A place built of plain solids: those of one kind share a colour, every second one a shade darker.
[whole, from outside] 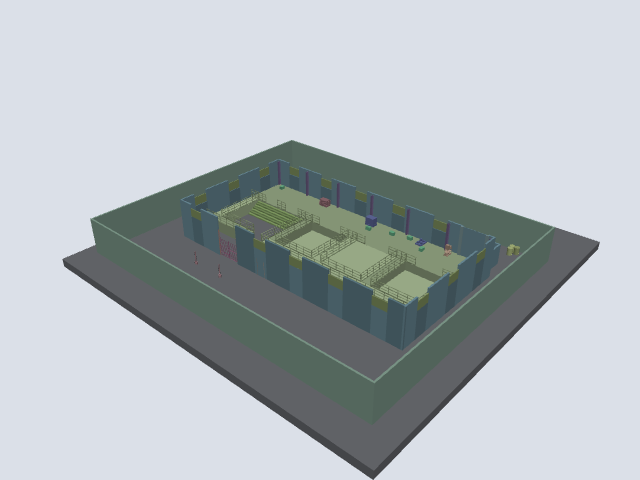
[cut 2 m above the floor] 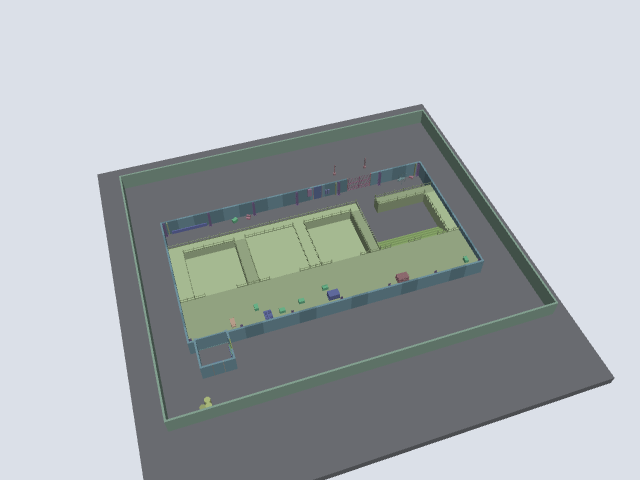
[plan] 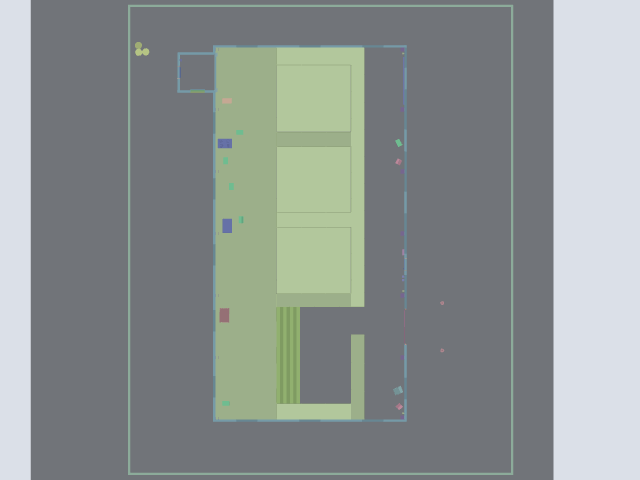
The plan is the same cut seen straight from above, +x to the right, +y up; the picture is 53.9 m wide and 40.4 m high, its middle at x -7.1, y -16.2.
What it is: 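A works' hall with a row of bays behind a railed edge, a stair in one of them; one tall room; a strip of floor behind the doors, a deck 1.37 m over it that fills the rest, and 3 sunk grounds in the deck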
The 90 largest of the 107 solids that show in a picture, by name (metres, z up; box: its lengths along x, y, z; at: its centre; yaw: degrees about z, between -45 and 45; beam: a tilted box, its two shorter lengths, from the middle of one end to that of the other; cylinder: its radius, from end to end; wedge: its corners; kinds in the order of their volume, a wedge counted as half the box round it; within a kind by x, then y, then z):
{
 "raised_floor_bank_1": {"box": [5.15, 31.3, 1.42], "at": [-13.32, -15.65, 0.66]},
 "raised_floor_bank_2": {"box": [6.25, 1.35, 1.42], "at": [-7.62, -30.62, 0.66]},
 "raised_floor_bank_3": {"box": [6.25, 1.15, 1.42], "at": [-7.62, -21.27, 0.66]},
 "raised_floor_bank_4": {"box": [6.25, 5.55, 0.28], "at": [-7.62, -17.93, 0.09]},
 "raised_floor_bank_5": {"box": [6.25, 1.3, 1.42], "at": [-7.62, -14.5, 0.66]},
 "raised_floor_bank_6": {"box": [6.25, 5.5, 1.42], "at": [-7.62, -11.1, 0.66]},
 "raised_floor_bank_7": {"box": [6.25, 1.25, 1.42], "at": [-7.62, -7.72, 0.66]},
 "raised_floor_bank_8": {"box": [6.25, 5.6, 0.36], "at": [-7.62, -4.3, 0.13]},
 "raised_floor_bank_9": {"box": [6.25, 1.5, 1.42], "at": [-7.62, -0.75, 0.66]},
 "raised_floor_bank_10": {"box": [1.15, 7.15, 1.42], "at": [-3.92, -27.73, 0.66]},
 "raised_floor_bank_11": {"box": [1.15, 21.85, 1.42], "at": [-3.92, -10.93, 0.66]},
 "yard_bound_1": {"box": [0.2, 39.6, 4.42], "at": [-23.17, -16.19, 2.16]},
 "yard_bound_2": {"box": [32.44, 0.2, 4.42], "at": [-7.05, -35.89, 2.16]},
 "yard_bound_3": {"box": [32.44, 0.2, 4.42], "at": [-7.05, 3.51, 2.16]},
 "yard_bound_4": {"box": [0.2, 39.6, 4.42], "at": [9.07, -16.19, 2.16]},
 "wall_1": {"box": [0.2, 3.4, 2.55], "at": [-19.0, -2.1, 1.23]},
 "wall_2": {"box": [1.11, 0.2, 2.55], "at": [-18.55, -3.7, 1.23]},
 "wall_3": {"box": [3.2, 0.2, 2.55], "at": [-17.5, -0.5, 1.23]},
 "wall_4": {"box": [0.2, 2.06, 4.95], "at": [-16.0, -30.48, 2.42]},
 "wall_5": {"box": [0.2, 1.81, 3.4], "at": [-16.0, -28.55, 1.65]},
 "wall_6": {"box": [0.2, 3.76, 4.95], "at": [-16.0, -25.77, 2.42]},
 "wall_7": {"box": [0.2, 1.81, 3.4], "at": [-16.0, -23.0, 1.65]},
 "wall_8": {"box": [0.2, 3.76, 4.95], "at": [-16.0, -20.23, 2.42]},
 "wall_9": {"box": [0.2, 1.81, 3.4], "at": [-16.0, -17.45, 1.65]},
 "wall_10": {"box": [0.2, 3.76, 4.95], "at": [-16.0, -14.68, 2.42]},
 "wall_11": {"box": [0.2, 1.81, 3.4], "at": [-16.0, -11.9, 1.65]},
 "wall_12": {"box": [0.2, 3.76, 4.95], "at": [-16.0, -9.12, 2.42]},
 "wall_13": {"box": [0.2, 1.81, 3.4], "at": [-16.0, -6.35, 1.65]},
 "wall_14": {"box": [0.2, 1.86, 4.95], "at": [-16.0, -4.53, 2.42]},
 "wall_15": {"box": [0.2, 0.8, 4.95], "at": [-16.0, -0.2, 2.42]},
 "wall_16": {"box": [0.06, 3.0, 2.55], "at": [-15.93, -2.1, 1.23]},
 "wall_17": {"box": [0.06, 3.12, 4.95], "at": [-15.87, -2.1, 2.42]},
 "wall_18": {"box": [1.96, 0.2, 4.95], "at": [-15.12, -31.4, 2.42]},
 "wall_19": {"box": [1.96, 0.2, 4.95], "at": [-15.12, 0.1, 2.42]},
 "wall_20": {"box": [1.81, 0.2, 3.4], "at": [-13.25, -31.4, 1.65]},
 "wall_21": {"box": [1.81, 0.2, 3.4], "at": [-13.25, 0.1, 1.65]},
 "wall_22": {"box": [3.51, 0.2, 4.95], "at": [-10.6, -31.4, 2.42]},
 "wall_23": {"box": [3.51, 0.2, 4.95], "at": [-10.6, 0.1, 2.42]},
 "wall_24": {"box": [1.81, 0.2, 3.4], "at": [-7.95, -31.4, 1.65]},
 "wall_25": {"box": [1.81, 0.2, 3.4], "at": [-7.95, 0.1, 1.65]},
 "wall_26": {"box": [3.51, 0.2, 4.95], "at": [-5.3, -31.4, 2.42]},
 "wall_27": {"box": [3.51, 0.2, 4.95], "at": [-5.3, 0.1, 2.42]},
 "wall_28": {"box": [1.81, 0.2, 3.4], "at": [-2.65, -31.4, 1.65]},
 "wall_29": {"box": [1.81, 0.2, 3.4], "at": [-2.65, 0.1, 1.65]},
 "wall_30": {"box": [1.96, 0.2, 4.95], "at": [-0.78, -31.4, 2.42]},
 "wall_31": {"box": [1.96, 0.2, 4.95], "at": [-0.78, 0.1, 2.42]},
 "wall_32": {"box": [0.2, 1.91, 4.95], "at": [0.1, -30.55, 2.42]},
 "wall_33": {"box": [0.2, 1.81, 3.4], "at": [0.1, -28.7, 1.65]},
 "wall_34": {"box": [0.2, 2.81, 4.95], "at": [0.1, -26.4, 2.42]},
 "wall_35": {"box": [0.2, 2.86, 4.95], "at": [0.1, -20.57, 2.42]},
 "wall_36": {"box": [0.2, 1.81, 3.4], "at": [0.1, -18.25, 1.65]},
 "wall_37": {"box": [0.2, 3.41, 4.95], "at": [0.1, -15.65, 2.42]},
 "wall_38": {"box": [0.2, 1.81, 3.4], "at": [0.1, -13.05, 1.65]},
 "wall_39": {"box": [0.2, 3.41, 4.95], "at": [0.1, -10.45, 2.42]},
 "wall_40": {"box": [0.2, 1.86, 3.4], "at": [0.1, -7.83, 1.65]},
 "wall_41": {"box": [0.2, 3.41, 4.95], "at": [0.1, -5.2, 2.42]},
 "wall_42": {"box": [0.2, 1.81, 3.4], "at": [0.1, -2.6, 1.65]},
 "wall_43": {"box": [0.2, 1.91, 4.95], "at": [0.1, -0.75, 2.42]},
 "door_landing_1": {"box": [0.58, 8.12, 1.25], "at": [-10.76, -25.9, 0.57]},
 "door_landing_2": {"box": [0.84, 8.12, 1.08], "at": [-10.61, -25.9, 0.49]},
 "door_landing_3": {"box": [0.84, 8.12, 0.91], "at": [-10.33, -25.9, 0.4]},
 "door_landing_4": {"box": [0.84, 8.12, 0.74], "at": [-10.05, -25.9, 0.32]},
 "door_landing_5": {"box": [0.84, 8.12, 0.56], "at": [-9.77, -25.9, 0.23]},
 "door_landing_6": {"box": [0.84, 8.12, 0.39], "at": [-9.49, -25.9, 0.15]},
 "door_landing_7": {"box": [0.84, 8.12, 0.22], "at": [-9.21, -25.9, 0.06]},
 "window_pane_1": {"box": [0.1, 1.8, 1.06], "at": [-16.05, -28.55, 3.87]},
 "window_pane_2": {"box": [0.1, 1.8, 1.06], "at": [-16.05, -23.0, 3.87]},
 "window_pane_3": {"box": [0.1, 1.8, 1.06], "at": [-16.05, -17.45, 3.87]},
 "window_pane_4": {"box": [0.1, 1.8, 1.06], "at": [-16.05, -11.9, 3.87]},
 "window_pane_5": {"box": [0.1, 1.8, 1.06], "at": [-16.05, -6.35, 3.87]},
 "window_pane_6": {"box": [1.8, 0.1, 1.06], "at": [-13.25, -31.45, 3.87]},
 "window_pane_7": {"box": [1.8, 0.1, 1.06], "at": [-13.25, 0.15, 3.87]},
 "window_pane_8": {"box": [1.8, 0.1, 1.06], "at": [-7.95, -31.45, 3.87]},
 "window_pane_9": {"box": [1.8, 0.1, 1.06], "at": [-7.95, 0.15, 3.87]},
 "window_pane_10": {"box": [1.8, 0.1, 1.06], "at": [-2.65, -31.45, 3.87]},
 "window_pane_11": {"box": [1.8, 0.1, 1.06], "at": [-2.65, 0.15, 3.87]},
 "window_pane_12": {"box": [0.1, 1.8, 1.06], "at": [0.15, -28.7, 3.87]},
 "window_pane_13": {"box": [0.1, 1.8, 1.06], "at": [0.15, -18.25, 3.87]},
 "window_pane_14": {"box": [0.1, 1.8, 1.06], "at": [0.15, -13.05, 3.87]},
 "window_pane_15": {"box": [0.1, 1.85, 1.06], "at": [0.15, -7.83, 3.87]},
 "window_pane_16": {"box": [0.1, 1.8, 1.06], "at": [0.15, -2.6, 3.87]},
 "pallet_load_1": {"box": [1.2, 0.8, 0.2], "at": [-15.11, -8.07, 1.42]},
 "pallet_load_2": {"box": [0.68, 1.08, 1.02], "at": [-14.91, -15.01, 1.83]},
 "pallet_load_3": {"box": [0.76, 1.14, 0.86], "at": [-14.91, -15.01, 1.94]},
 "beyond_drums_1": {"cylinder": 0.3, "from": [-22.38, 0.18, -0.06], "to": [-22.38, 0.18, 0.87]},
 "beyond_drums_2": {"cylinder": 0.3, "from": [-22.36, -0.4, -0.06], "to": [-22.36, -0.4, 0.87]},
 "beyond_drums_3": {"cylinder": 0.3, "from": [-21.77, -0.37, -0.06], "to": [-21.77, -0.37, 0.87]},
 "pallet_stack_1": {"box": [0.71, 1.13, 0.86], "at": [-15.15, -22.53, 1.75]},
 "pier_1": {"box": [0.17, 0.34, 4.95], "at": [-15.81, -3.6, 2.42]},
 "radiator_1": {"box": [0.1, 4.02, 0.49], "at": [-0.05, -2.81, 0.2]}
}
